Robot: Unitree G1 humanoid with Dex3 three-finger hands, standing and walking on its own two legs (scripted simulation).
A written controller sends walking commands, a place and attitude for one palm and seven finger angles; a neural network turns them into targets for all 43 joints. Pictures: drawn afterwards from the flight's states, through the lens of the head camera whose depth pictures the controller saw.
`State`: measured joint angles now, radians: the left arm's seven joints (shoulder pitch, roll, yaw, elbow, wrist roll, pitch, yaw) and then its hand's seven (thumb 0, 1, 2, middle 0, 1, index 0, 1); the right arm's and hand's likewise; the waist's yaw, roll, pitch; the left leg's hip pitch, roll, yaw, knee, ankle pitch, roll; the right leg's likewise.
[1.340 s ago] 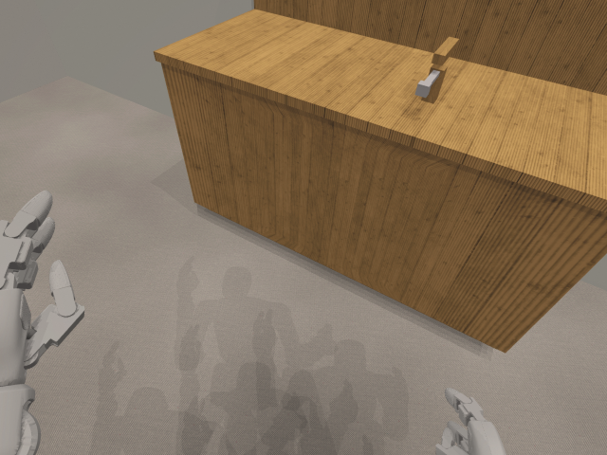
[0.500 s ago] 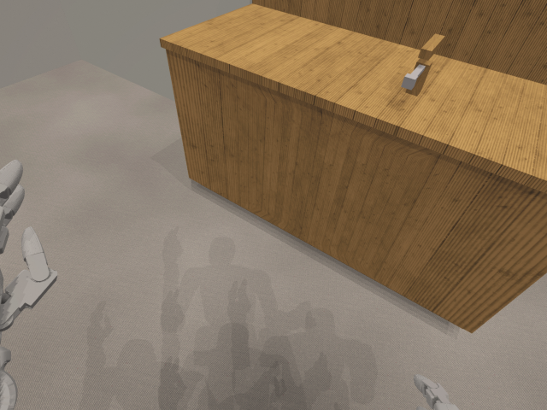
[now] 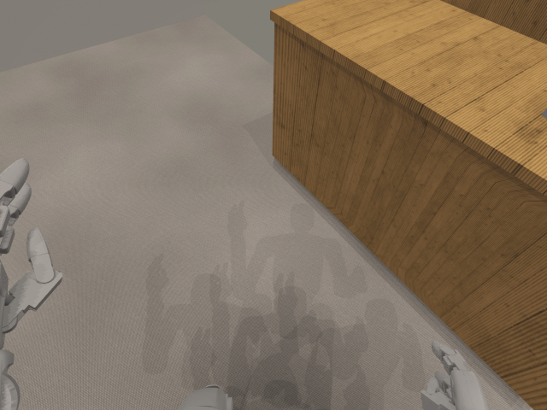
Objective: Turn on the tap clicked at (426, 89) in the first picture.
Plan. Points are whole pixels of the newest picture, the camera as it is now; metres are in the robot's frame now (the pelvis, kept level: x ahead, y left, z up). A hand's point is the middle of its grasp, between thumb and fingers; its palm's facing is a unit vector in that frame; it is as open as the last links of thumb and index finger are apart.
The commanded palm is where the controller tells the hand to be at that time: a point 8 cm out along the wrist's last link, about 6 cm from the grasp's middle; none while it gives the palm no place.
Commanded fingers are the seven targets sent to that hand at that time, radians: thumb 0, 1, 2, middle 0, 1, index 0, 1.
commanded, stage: walk to a spot facing it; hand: left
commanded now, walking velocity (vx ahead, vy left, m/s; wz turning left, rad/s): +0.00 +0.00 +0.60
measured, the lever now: out of the picture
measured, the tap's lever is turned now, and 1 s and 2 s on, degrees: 0 0 0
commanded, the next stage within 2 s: turn to face it in 1.86 s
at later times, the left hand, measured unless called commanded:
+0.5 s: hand (27, 318) +0.17 +0.24 +0.17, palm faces +0.64 -0.64 -0.42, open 7.4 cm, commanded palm +0.11 +0.27 +0.18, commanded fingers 0.00 0.90 0.90 -0.20 -0.30 -0.20 -0.30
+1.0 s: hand out of the picture +0.05 +0.25 +0.19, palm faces +0.77 -0.49 -0.41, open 7.4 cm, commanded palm -0.01 +0.26 +0.18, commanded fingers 0.00 0.90 0.90 -0.20 -0.30 -0.20 -0.30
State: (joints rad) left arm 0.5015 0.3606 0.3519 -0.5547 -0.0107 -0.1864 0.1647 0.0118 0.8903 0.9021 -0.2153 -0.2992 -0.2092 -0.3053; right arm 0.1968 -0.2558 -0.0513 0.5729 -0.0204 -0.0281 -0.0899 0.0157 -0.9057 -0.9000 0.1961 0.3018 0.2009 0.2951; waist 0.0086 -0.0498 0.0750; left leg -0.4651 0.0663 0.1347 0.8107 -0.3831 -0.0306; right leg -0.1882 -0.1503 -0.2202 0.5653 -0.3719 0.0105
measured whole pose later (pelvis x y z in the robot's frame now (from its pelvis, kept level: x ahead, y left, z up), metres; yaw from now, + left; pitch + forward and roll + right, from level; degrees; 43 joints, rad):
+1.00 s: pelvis +0.00 -0.06 +0.00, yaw +33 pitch +0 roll -3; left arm 0.52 0.38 0.36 -0.59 -0.04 -0.17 0.13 0.01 0.89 0.90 -0.21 -0.30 -0.21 -0.30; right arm 0.23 -0.13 0.02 0.59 0.00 -0.09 -0.02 0.01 -0.90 -0.90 0.20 0.30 0.20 0.30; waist 0.01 0.03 0.01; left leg -0.31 0.03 -0.06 0.53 -0.22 0.01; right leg -0.39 -0.04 -0.09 0.83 -0.44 0.09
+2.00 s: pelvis +0.07 +0.01 +0.00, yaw +56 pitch -1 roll +1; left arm 0.44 0.31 0.30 -0.44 -0.01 -0.19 0.14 0.01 0.89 0.90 -0.21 -0.30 -0.21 -0.30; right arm 0.19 -0.24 -0.01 0.67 0.00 -0.04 -0.06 0.02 -0.90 -0.90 0.20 0.30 0.21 0.30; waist 0.00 0.02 0.03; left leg -0.50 0.07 0.07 1.06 -0.36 -0.02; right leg -0.22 -0.08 -0.20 0.52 -0.28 -0.03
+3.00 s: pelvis +0.06 +0.02 +0.00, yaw +25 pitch +1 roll +2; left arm 0.47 0.37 0.36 -0.54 -0.04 -0.18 0.14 0.01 0.89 0.90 -0.21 -0.30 -0.21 -0.31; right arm 0.20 -0.26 -0.03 0.53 0.01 0.05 -0.02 0.01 -0.91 -0.90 0.19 0.30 0.20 0.29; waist 0.03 -0.04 -0.02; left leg -0.24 0.03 0.07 0.52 -0.36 -0.03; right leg -0.42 0.09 0.08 0.49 -0.09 -0.06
